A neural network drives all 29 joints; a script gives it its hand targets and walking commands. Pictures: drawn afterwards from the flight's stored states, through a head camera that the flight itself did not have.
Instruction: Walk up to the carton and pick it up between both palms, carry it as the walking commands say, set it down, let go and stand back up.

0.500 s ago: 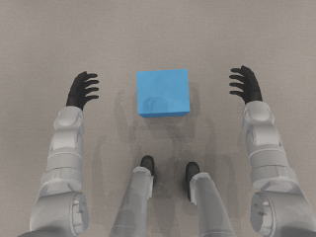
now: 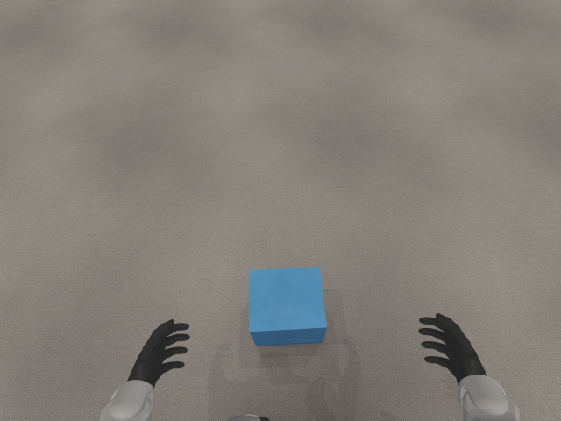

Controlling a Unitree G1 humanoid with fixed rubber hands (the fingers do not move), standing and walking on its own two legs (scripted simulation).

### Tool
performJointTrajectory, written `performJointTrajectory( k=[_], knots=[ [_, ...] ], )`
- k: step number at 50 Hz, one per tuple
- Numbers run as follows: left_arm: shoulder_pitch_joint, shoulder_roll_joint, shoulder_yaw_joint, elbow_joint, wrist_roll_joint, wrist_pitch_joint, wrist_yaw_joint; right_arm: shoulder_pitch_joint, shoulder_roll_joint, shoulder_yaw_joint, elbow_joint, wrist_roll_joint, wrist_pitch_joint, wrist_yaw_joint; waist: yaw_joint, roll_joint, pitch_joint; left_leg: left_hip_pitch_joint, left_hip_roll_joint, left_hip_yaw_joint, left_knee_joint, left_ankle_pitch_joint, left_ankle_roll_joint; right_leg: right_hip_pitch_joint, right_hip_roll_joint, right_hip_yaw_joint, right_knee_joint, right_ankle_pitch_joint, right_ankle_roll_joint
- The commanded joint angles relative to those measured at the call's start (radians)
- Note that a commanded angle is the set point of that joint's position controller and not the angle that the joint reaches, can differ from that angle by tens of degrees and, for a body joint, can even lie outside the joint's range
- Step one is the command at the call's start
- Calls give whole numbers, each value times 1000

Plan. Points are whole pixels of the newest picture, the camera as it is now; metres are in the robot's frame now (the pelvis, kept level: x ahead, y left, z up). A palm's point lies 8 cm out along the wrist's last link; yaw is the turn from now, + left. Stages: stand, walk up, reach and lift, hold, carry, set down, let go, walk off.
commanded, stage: let go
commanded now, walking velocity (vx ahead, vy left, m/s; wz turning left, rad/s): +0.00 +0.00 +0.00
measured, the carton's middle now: (287, 307) +0.45 +0.05 -0.66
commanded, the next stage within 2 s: stand in 0.52 s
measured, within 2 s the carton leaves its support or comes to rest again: neither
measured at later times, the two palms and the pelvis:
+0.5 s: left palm (144, 385) +0.16 +0.23 -0.06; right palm (487, 401) +0.16 -0.23 -0.06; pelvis +0.00 +0.00 +0.01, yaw +0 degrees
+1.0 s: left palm (103, 403) +0.14 +0.29 -0.09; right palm out of the picture +0.13 -0.28 -0.08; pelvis +0.01 +0.01 +0.00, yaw -1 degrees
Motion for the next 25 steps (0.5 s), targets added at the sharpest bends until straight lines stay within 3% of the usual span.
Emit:
performJointTrajectory(
  k=[1,12,19,25],
  knots=[
    [0,104,22,-114,-8,-7,4,7,-97,-4,-136,12,-12,5,-7,-18,-158,280,-33,32,-59,318,-22,111,33,-43,-108,272,10],
    [25,112,9,-127,6,89,-6,70,-107,7,-164,16,78,34,-14,-24,26,368,-52,56,-112,198,0,199,18,-32,-173,213,13],
    [17,116,16,-135,19,130,-5,65,-107,4,-167,9,111,31,-15,-31,60,395,-55,56,-107,206,7,209,24,-32,-163,222,17],
    [-3,95,14,-160,19,196,28,73,-118,20,-138,33,85,8,-25,-9,22,357,-53,40,-100,219,-7,234,33,-46,-138,277,15]
  ],
)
